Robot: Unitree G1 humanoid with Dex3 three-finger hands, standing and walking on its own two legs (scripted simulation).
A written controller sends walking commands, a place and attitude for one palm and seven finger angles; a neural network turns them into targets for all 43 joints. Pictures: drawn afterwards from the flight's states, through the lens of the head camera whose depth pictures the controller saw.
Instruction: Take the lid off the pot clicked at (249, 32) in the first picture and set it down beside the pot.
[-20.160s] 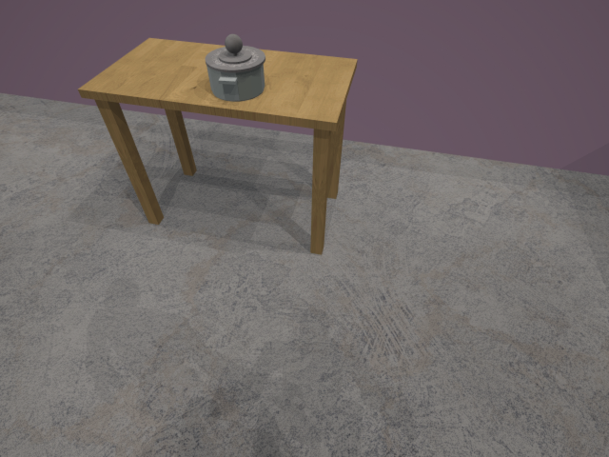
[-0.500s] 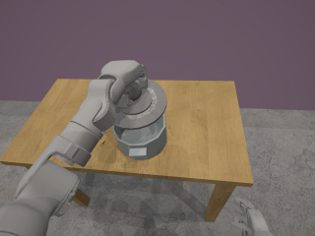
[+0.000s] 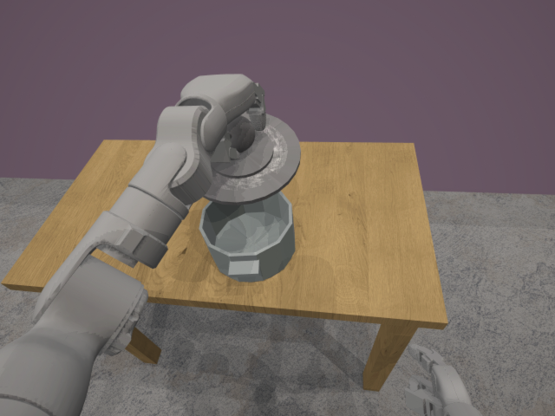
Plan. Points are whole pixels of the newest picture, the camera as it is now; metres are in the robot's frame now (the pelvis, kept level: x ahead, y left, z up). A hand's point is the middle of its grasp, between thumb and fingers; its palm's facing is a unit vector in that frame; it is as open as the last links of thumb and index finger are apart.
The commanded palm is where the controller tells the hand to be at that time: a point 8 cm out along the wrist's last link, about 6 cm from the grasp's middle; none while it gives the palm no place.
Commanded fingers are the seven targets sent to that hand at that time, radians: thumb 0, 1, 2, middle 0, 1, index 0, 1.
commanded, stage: lift the lid straight up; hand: left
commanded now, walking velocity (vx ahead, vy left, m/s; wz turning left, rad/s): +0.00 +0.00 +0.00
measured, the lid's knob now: (236, 133) +0.47 +0.07 +0.17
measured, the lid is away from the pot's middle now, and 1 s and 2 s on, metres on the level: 0.02 0.08 0.19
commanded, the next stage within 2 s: move the lid sideways beside the pot in 0.16 s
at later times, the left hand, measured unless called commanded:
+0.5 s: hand (210, 136) +0.43 +0.10 +0.19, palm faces -0.21 -0.03 -0.98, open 8.4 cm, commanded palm +0.42 +0.13 +0.27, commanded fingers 0.00 0.52 1.08 -0.84 -1.00 -0.84 -0.98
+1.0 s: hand (165, 137) +0.44 +0.17 +0.19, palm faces -0.24 -0.02 -0.97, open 8.3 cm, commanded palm +0.43 +0.18 +0.27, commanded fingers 0.00 0.52 1.08 -0.84 -1.00 -0.84 -0.98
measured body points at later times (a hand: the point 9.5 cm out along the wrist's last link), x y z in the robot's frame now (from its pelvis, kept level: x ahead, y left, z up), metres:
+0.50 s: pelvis -0.01 +0.00 +0.00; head +0.02 -0.05 +0.45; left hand +0.44 +0.10 +0.25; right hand +0.18 -0.24 -0.12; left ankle -0.04 +0.13 -0.74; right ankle +0.04 -0.15 -0.74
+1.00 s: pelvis +0.00 +0.00 +0.00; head +0.04 -0.03 +0.45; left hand +0.45 +0.17 +0.25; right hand +0.16 -0.24 -0.12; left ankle -0.04 +0.13 -0.74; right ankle +0.04 -0.15 -0.74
